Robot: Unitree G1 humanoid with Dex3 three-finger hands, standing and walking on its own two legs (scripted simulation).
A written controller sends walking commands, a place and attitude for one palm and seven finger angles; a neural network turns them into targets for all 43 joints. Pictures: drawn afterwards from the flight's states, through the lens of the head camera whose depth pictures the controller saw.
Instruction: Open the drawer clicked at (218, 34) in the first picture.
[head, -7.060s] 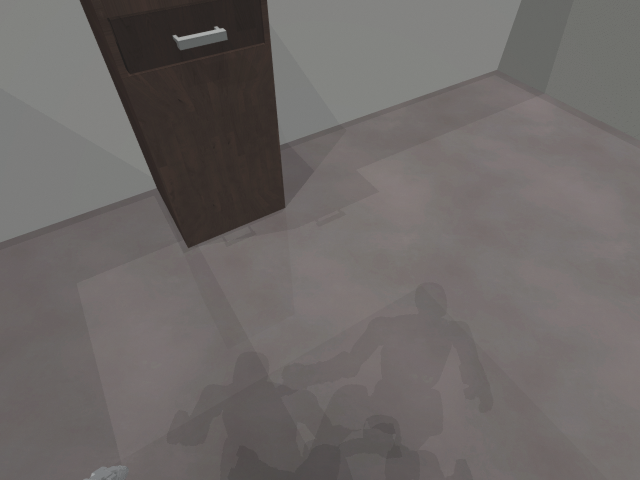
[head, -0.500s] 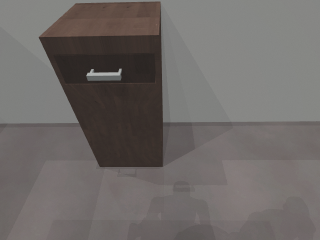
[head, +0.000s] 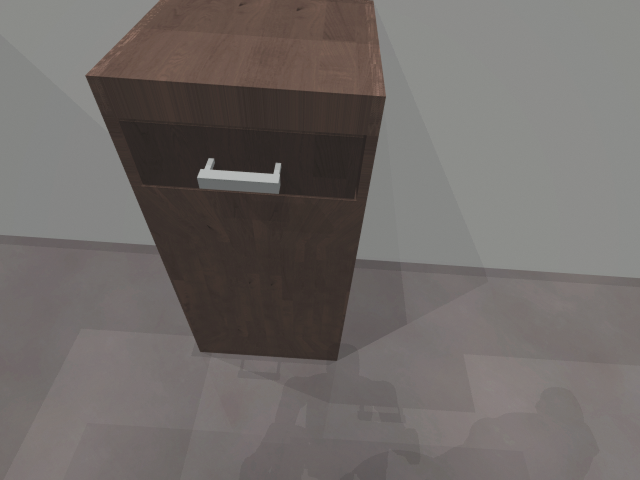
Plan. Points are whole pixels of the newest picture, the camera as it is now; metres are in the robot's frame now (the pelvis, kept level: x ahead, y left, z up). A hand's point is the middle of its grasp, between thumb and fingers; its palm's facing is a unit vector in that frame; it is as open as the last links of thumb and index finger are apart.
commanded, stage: come to a stop and stand still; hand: left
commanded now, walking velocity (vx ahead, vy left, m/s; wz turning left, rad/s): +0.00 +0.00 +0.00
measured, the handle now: (242, 173) +0.58 +0.19 +0.04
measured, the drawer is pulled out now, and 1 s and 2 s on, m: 0.00 0.00 0.00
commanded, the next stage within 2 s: look again from close up in 1.32 s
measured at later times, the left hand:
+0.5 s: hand out of the picture +0.13 +0.17 -0.17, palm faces +0.05 -0.97 -0.22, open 7.3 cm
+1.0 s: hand out of the picture +0.00 +0.17 -0.17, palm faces +0.02 -0.97 -0.22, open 7.4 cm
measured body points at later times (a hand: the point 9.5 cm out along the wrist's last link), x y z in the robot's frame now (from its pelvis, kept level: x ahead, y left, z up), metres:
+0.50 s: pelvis +0.04 -0.01 -0.01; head +0.08 -0.01 +0.44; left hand +0.12 +0.22 -0.16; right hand +0.07 -0.24 -0.17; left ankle +0.00 +0.11 -0.72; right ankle +0.11 -0.13 -0.74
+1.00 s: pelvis +0.00 +0.00 +0.00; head +0.01 -0.02 +0.45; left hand +0.00 +0.22 -0.15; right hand +0.03 -0.23 -0.16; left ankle +0.01 +0.12 -0.74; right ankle -0.02 -0.10 -0.74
